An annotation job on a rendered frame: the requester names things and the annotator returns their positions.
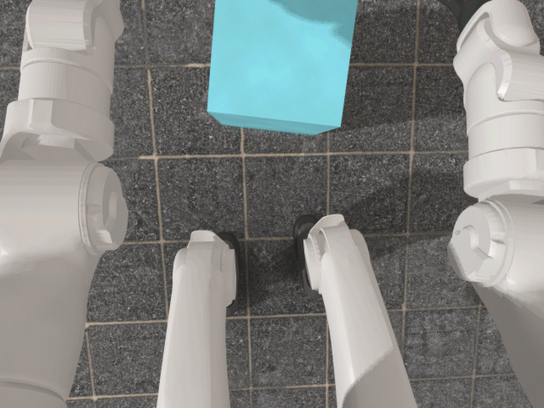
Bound left robot upper arm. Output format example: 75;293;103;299
0;160;128;408

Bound right robot upper arm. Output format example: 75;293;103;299
447;200;544;408

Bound carton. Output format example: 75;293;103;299
207;0;358;135

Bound right robot hand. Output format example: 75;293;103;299
438;0;492;33

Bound right robot foot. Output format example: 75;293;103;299
293;215;322;298

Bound robot left shin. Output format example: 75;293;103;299
173;230;233;306

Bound left robot forearm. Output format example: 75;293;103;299
0;0;124;164

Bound right robot forearm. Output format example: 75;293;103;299
453;0;544;205

